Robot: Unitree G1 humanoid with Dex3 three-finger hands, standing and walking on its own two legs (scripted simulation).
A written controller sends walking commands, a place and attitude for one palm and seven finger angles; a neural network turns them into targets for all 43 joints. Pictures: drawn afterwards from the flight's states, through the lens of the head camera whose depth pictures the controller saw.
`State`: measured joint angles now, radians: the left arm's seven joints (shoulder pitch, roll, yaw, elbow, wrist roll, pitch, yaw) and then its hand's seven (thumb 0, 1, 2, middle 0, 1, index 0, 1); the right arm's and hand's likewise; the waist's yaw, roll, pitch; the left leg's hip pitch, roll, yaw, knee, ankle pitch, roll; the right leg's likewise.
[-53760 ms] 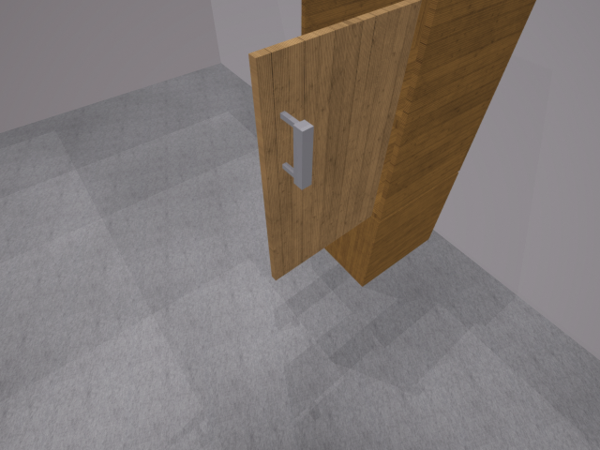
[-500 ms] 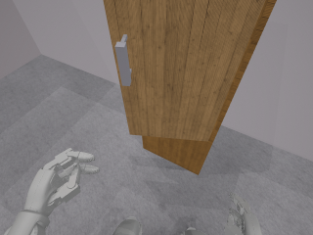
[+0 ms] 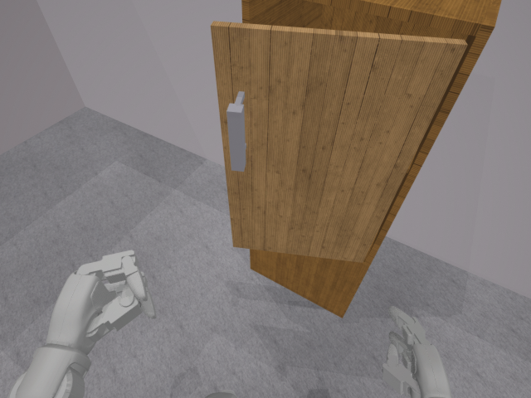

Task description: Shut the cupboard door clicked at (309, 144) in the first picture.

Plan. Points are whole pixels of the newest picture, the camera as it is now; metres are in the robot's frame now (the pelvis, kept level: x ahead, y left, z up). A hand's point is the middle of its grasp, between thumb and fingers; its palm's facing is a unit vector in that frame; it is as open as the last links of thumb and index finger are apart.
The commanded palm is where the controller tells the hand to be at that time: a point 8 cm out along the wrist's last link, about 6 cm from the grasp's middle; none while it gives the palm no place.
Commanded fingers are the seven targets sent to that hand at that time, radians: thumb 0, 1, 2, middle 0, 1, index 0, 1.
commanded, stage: raise the hand and make a fist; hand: left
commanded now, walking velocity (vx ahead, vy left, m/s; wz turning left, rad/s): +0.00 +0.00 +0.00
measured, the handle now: (239, 132) +0.52 +0.09 +0.13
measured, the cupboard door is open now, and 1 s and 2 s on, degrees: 23 23 23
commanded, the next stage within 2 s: bring the fist close to the handle in 0.70 s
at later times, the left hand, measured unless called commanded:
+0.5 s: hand (145, 276) +0.23 +0.17 +0.12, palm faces -0.04 -1.00 -0.06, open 3.1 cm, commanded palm +0.21 +0.22 +0.13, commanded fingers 0.00 0.90 0.90 -1.30 -1.50 -1.30 -1.50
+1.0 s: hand (173, 261) +0.26 +0.14 +0.12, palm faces -0.05 -1.00 -0.06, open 3.1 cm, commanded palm +0.25 +0.19 +0.13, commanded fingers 0.00 0.90 0.90 -1.30 -1.50 -1.30 -1.50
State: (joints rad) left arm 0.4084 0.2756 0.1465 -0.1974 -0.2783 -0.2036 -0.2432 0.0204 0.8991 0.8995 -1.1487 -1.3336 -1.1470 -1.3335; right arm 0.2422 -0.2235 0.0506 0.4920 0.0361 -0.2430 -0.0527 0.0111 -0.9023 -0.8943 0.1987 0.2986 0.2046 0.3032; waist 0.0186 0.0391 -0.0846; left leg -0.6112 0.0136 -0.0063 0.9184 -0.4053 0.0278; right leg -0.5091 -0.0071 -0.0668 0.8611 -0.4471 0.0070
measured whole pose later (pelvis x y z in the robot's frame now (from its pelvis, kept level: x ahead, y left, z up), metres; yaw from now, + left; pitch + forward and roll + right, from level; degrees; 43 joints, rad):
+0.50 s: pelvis +0.01 -0.02 +0.02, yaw +0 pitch +2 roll -1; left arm 0.31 0.28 0.20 -0.14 -0.31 -0.10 -0.28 0.02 0.90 0.90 -1.30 -1.50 -1.30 -1.50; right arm 0.27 -0.26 0.04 0.56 0.05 -0.25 -0.07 0.01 -0.90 -0.89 0.20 0.30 0.21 0.30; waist 0.02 0.05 -0.06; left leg -0.45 0.02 0.00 0.76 -0.34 0.01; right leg -0.37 0.00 -0.06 0.73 -0.40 -0.01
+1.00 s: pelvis +0.01 -0.03 +0.02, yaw +0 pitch +2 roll -1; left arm 0.19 0.25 0.13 -0.04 -0.27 -0.14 -0.24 0.02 0.90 0.90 -1.31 -1.50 -1.31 -1.50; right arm 0.25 -0.26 0.04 0.60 0.05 -0.27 -0.07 0.01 -0.90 -0.89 0.20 0.30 0.20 0.30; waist 0.02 0.06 -0.04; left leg -0.45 0.02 -0.01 0.75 -0.34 -0.01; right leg -0.37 0.00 -0.07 0.74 -0.40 -0.02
